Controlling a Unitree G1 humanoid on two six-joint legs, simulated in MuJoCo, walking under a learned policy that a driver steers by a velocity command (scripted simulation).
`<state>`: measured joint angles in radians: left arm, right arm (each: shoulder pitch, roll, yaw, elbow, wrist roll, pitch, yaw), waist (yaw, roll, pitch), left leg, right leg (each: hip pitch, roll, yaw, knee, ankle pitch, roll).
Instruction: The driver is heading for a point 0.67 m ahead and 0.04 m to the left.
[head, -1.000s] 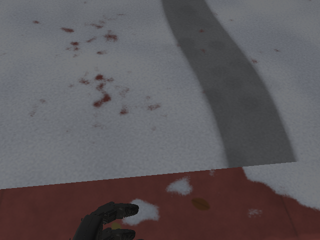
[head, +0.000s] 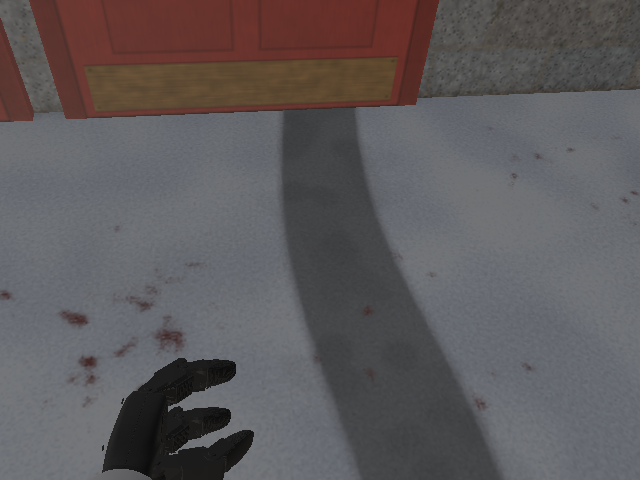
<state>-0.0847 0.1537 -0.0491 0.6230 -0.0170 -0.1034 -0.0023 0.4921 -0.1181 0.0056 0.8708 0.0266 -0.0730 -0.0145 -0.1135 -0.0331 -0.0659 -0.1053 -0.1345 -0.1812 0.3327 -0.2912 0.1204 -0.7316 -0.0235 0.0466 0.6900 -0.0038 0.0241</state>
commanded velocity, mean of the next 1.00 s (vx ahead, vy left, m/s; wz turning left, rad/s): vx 0.47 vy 0.00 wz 0.21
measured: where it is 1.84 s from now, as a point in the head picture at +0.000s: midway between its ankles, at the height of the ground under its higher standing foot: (223, 418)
